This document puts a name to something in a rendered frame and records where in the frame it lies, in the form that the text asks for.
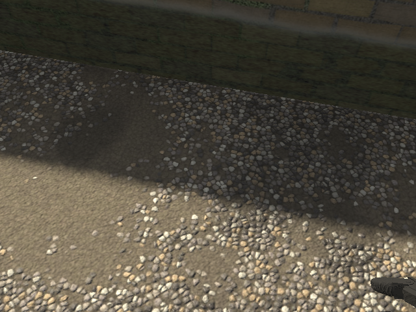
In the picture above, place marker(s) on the right robot hand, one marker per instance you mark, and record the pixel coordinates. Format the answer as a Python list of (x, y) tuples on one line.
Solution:
[(400, 288)]

